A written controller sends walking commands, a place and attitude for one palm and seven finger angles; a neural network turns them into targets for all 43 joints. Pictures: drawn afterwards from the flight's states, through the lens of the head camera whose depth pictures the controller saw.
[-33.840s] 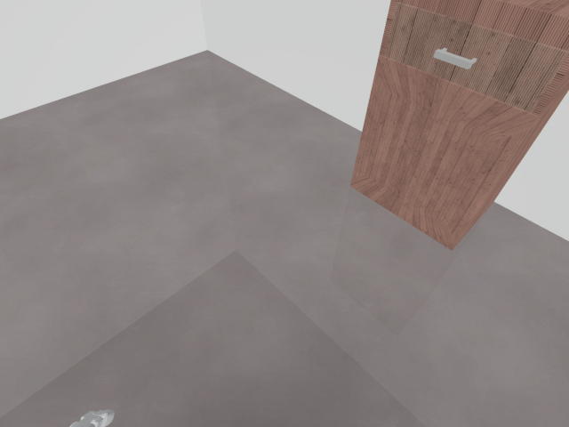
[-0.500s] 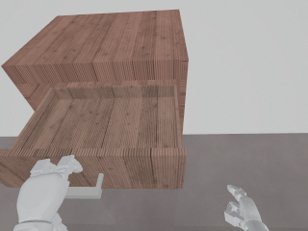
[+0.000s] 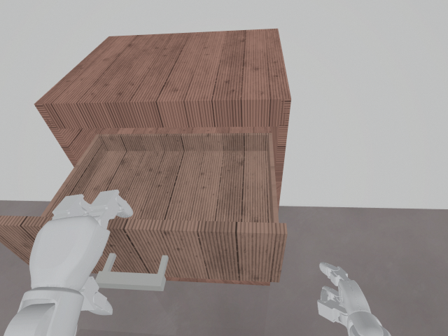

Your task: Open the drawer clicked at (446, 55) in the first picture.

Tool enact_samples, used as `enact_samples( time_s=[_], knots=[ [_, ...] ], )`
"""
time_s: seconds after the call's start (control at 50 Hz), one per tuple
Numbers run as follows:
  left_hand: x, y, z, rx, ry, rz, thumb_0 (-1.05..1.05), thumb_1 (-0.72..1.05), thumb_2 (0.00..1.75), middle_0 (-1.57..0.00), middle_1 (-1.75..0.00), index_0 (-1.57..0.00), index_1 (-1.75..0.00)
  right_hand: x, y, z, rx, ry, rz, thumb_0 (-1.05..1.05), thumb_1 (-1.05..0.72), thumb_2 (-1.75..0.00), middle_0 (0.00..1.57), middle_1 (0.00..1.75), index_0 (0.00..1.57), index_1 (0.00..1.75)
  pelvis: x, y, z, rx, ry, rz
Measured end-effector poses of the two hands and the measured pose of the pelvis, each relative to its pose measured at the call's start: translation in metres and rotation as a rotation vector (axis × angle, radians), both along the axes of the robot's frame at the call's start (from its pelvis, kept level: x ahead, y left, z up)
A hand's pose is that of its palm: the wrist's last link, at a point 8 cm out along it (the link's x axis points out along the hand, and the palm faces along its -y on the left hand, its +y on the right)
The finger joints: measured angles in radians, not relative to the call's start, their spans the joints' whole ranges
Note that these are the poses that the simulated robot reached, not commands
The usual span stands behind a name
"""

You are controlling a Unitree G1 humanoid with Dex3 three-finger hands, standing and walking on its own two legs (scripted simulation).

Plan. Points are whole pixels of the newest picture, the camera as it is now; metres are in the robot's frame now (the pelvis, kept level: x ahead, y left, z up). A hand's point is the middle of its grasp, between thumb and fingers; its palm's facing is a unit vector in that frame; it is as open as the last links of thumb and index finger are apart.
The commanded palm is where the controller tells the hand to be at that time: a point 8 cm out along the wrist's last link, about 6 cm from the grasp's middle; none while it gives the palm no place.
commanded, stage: lift the hand off the handle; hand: left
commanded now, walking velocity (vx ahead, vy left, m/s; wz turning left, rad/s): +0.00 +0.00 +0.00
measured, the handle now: (134, 270) +0.21 +0.22 +0.01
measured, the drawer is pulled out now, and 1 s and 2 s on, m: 0.28 0.28 0.28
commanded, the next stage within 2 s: draw the hand back to the body in 0.28 s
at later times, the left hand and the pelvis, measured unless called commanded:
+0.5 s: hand (92, 251) +0.17 +0.22 +0.16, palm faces +0.16 -0.10 -0.98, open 13.8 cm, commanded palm +0.13 +0.22 +0.21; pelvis -0.01 -0.03 +0.00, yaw +0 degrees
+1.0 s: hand (75, 252) +0.16 +0.24 +0.15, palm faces +0.15 -0.08 -0.99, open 13.8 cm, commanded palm +0.12 +0.24 +0.21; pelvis -0.01 -0.01 +0.00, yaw +1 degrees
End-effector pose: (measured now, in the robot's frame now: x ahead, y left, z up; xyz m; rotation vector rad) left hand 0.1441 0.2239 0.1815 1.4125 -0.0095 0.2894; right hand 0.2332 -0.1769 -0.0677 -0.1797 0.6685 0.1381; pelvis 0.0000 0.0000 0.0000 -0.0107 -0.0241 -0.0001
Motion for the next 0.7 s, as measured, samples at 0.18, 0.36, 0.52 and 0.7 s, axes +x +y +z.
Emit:
enact_samples(
  time_s=[0.18,0.36,0.52,0.7],
  knots=[
    [0.01,-0.006,0.028,-0.012,-0.016,-0.006,0.0,-0.49,0.3,-0.33,-1.21,-0.33,-1.21,0.003,-0.004,0.01,0.054,-0.015,-0.005,0.01,-0.9,-0.9,0.2,0.3,0.2,0.3,-0.003,-0.006,0.003,0.009,-0.019,-0.013],
    [0.0,-0.012,0.028,0.0,0.039,0.0,0.0,-0.49,0.3,-0.32,-1.21,-0.32,-1.21,-0.002,-0.03,0.009,0.02,-0.013,-0.02,0.01,-0.9,-0.9,0.2,0.3,0.2,0.3,-0.007,-0.017,0.002,0.011,-0.021,-0.009],
    [-0.006,-0.006,0.025,0.038,0.051,0.019,0.0,-0.49,0.3,-0.32,-1.2,-0.32,-1.21,-0.015,-0.047,-0.001,-0.029,0.009,-0.037,0.01,-0.91,-0.9,0.2,0.3,0.19,0.3,-0.012,-0.027,0.001,0.01,-0.029,0.006],
    [-0.005,-0.001,0.024,0.05,0.073,0.0,0.0,-0.49,0.3,-0.32,-1.2,-0.32,-1.21,-0.027,-0.049,-0.008,-0.031,0.015,-0.055,0.01,-0.9,-0.9,0.2,0.3,0.19,0.3,-0.014,-0.029,0.0,0.011,-0.026,0.011]
  ],
)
